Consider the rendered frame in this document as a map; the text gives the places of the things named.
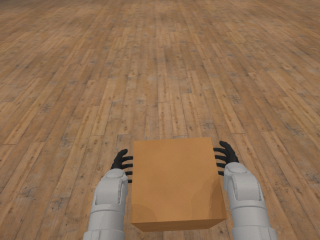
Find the robot right hand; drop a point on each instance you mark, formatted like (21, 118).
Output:
(229, 158)

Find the carton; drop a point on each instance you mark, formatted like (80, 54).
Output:
(176, 185)

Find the robot left hand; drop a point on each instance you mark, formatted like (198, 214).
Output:
(119, 159)

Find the robot left forearm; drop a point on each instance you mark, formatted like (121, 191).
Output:
(108, 207)

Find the robot right forearm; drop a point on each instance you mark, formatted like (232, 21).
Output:
(247, 205)

